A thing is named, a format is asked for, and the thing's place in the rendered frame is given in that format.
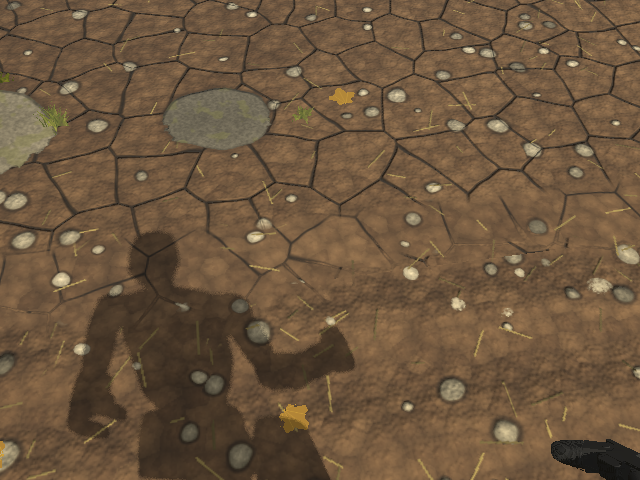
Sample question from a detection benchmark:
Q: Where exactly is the robot right hand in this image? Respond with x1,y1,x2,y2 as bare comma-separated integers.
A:
551,439,640,480

